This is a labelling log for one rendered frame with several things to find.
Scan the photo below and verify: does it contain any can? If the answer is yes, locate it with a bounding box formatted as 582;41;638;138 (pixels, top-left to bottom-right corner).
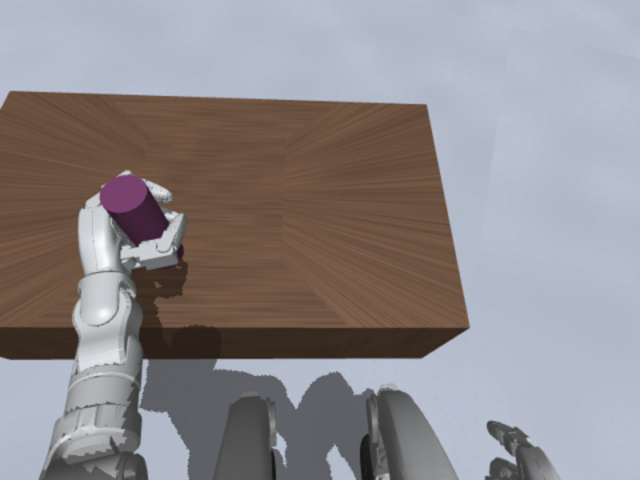
100;175;184;269

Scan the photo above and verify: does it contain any left robot arm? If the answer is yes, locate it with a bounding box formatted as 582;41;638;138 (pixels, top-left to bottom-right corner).
39;271;148;480

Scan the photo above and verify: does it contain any right robot hand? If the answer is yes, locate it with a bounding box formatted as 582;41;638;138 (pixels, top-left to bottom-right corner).
485;421;560;480

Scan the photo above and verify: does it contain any left robot hand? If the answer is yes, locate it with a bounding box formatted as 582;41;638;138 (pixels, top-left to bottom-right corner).
78;170;187;279

